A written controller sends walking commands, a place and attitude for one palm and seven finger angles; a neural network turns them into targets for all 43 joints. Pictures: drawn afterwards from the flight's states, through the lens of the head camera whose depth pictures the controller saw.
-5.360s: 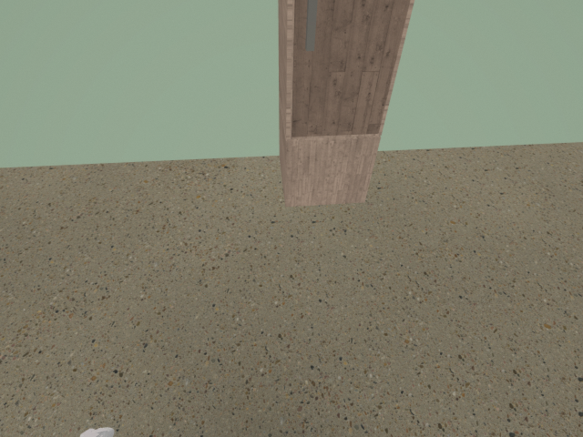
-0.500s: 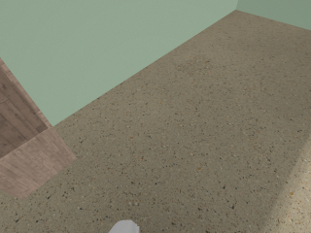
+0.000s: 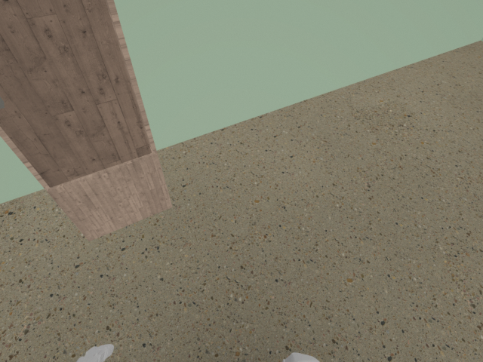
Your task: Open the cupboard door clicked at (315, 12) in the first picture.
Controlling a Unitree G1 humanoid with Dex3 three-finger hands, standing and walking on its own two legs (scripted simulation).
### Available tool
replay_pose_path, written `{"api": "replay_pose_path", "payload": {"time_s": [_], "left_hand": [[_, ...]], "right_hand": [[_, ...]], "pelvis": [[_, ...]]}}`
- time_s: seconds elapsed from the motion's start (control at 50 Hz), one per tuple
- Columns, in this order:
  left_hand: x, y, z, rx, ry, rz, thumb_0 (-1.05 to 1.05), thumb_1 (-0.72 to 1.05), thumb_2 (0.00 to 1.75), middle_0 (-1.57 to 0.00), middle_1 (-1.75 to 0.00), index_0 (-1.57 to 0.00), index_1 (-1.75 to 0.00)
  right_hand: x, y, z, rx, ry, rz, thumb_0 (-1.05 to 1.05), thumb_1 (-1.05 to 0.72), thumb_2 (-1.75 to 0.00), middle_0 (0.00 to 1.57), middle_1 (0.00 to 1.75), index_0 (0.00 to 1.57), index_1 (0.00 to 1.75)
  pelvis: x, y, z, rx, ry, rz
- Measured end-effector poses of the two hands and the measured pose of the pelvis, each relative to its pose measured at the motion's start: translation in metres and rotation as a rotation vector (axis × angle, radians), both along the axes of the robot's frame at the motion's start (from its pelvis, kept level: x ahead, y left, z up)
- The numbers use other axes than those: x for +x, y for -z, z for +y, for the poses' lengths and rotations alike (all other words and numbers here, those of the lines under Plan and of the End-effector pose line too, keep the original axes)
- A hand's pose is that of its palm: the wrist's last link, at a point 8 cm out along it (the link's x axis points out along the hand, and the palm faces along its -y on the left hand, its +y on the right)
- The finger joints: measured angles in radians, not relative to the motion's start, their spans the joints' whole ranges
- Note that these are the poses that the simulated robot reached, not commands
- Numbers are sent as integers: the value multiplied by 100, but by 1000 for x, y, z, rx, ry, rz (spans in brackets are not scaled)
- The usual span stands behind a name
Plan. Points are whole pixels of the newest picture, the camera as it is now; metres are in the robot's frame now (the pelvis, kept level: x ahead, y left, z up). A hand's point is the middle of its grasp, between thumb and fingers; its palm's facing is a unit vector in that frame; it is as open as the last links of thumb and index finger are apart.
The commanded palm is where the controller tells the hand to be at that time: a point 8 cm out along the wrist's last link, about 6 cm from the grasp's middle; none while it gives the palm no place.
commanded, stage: turn to face it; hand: left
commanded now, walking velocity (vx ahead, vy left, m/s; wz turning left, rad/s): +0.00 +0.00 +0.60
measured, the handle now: out of the picture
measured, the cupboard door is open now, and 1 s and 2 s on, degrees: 0 0 0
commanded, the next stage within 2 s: take the last steps up to it in 0.76 s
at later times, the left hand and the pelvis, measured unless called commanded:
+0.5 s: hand out of the picture -0.05 +0.21 -0.18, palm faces +0.34 -0.91 -0.24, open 7.4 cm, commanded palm none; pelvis -0.03 -0.01 -0.01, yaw +19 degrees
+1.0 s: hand out of the picture -0.06 +0.20 -0.16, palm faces +0.44 -0.87 -0.24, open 7.4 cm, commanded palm none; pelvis -0.05 -0.01 +0.00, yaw +25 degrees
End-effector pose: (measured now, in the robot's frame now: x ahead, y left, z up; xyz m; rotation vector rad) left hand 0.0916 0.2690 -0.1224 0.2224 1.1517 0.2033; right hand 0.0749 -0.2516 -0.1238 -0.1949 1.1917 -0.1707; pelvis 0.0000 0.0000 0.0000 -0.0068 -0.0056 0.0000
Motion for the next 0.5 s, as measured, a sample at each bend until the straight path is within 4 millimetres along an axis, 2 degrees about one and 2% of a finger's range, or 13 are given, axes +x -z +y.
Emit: {"api": "replay_pose_path", "payload": {"time_s": [0.1,0.16,0.26,0.34,0.42,0.5], "left_hand": [[7,-9,-22,22,-14,-89,0,91,89,-19,-30,-20,-30],[-4,-14,-34,34,-33,-115,0,91,89,-20,-30,-20,-30],[-41,-18,-45,21,-108,-81,0,91,89,-20,-30,-20,-30],[-73,-12,-46,0,-173,-34,0,90,89,-20,-30,-20,-30],[-113,1,-39,-25,-248,18,0,90,89,-20,-30,-20,-30],[-160,21,-22,-53,-334,81,0,90,89,-20,-30,-20,-30]], "right_hand": [[-7,19,-18,30,-18,35,0,-90,-90,21,30,20,30],[-5,26,-29,36,-42,52,0,-90,-90,21,30,20,30],[5,20,-35,37,-107,70,0,-90,-90,20,30,20,30],[16,13,-30,26,-169,82,0,-91,-90,20,30,20,30],[35,8,-12,2,-249,76,0,-91,-90,20,30,20,30],[60,3,19,-29,-335,18,0,-91,-90,20,30,20,30]], "pelvis": [[-4,8,-19,18,-63,1],[-8,9,-28,17,-115,-9],[-12,1,-32,35,-184,-21],[-15,-2,-31,41,-238,-19],[-21,0,-23,35,-285,-11],[-29,9,-6,12,-328,-6]]}}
